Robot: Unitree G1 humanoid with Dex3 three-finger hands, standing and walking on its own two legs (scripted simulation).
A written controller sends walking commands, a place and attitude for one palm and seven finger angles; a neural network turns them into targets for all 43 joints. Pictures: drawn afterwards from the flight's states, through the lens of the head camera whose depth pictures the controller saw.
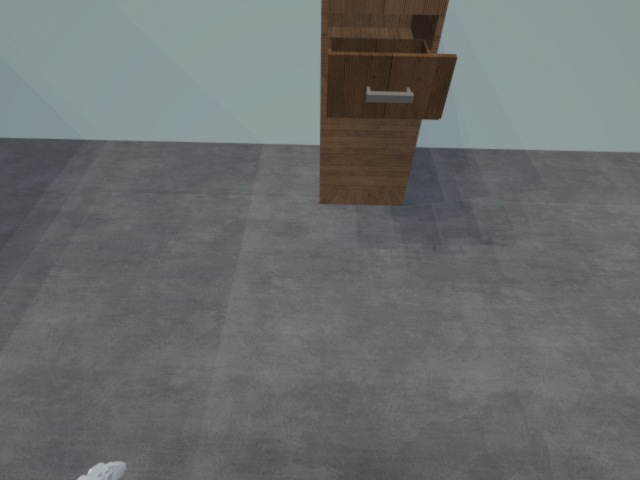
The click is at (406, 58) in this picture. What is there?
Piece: drawer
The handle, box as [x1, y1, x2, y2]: [366, 86, 413, 102]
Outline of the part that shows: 366,86 366,101 412,102 413,94 410,91 409,87 406,87 405,92 371,91 369,87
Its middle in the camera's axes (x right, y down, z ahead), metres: +0.19 -0.40 +1.06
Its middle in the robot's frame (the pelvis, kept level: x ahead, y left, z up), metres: +1.07 -0.14 -0.04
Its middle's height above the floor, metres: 0.72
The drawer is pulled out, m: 0.30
